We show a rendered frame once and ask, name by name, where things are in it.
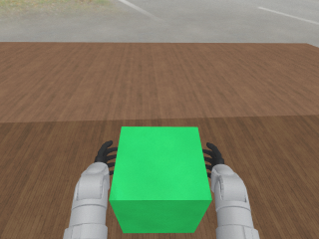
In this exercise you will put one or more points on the robot right hand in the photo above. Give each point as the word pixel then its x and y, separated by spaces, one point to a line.
pixel 216 157

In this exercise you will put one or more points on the robot right forearm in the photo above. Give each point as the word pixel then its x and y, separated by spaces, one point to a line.
pixel 233 212

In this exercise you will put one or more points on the carton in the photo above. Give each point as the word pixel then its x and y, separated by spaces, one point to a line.
pixel 160 183

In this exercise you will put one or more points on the robot left hand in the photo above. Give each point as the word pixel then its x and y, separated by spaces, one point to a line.
pixel 102 155

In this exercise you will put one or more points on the robot left forearm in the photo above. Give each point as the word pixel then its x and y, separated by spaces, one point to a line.
pixel 90 204

